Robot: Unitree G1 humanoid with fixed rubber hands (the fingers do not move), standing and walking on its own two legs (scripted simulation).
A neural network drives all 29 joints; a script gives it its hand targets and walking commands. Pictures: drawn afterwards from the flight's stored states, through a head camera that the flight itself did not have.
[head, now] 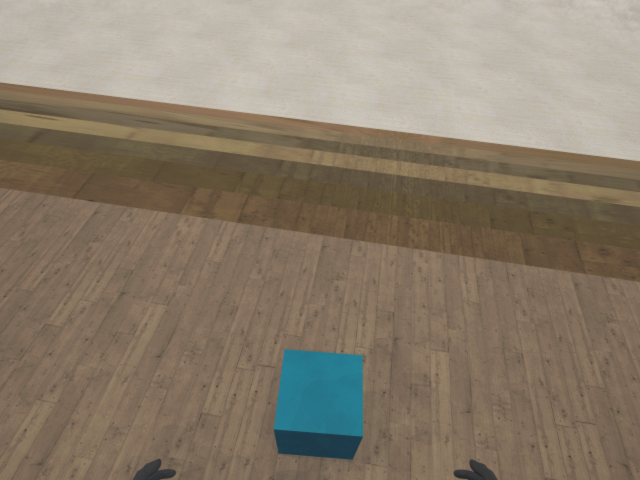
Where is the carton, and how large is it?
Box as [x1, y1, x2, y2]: [274, 349, 362, 459]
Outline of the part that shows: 284,349 274,424 274,432 279,453 352,459 362,437 362,355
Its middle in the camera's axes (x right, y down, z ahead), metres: +0.00 +0.46 +1.07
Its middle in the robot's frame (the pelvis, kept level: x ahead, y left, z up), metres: +0.40 -0.02 -0.64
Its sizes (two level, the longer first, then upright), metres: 0.210 0.200 0.250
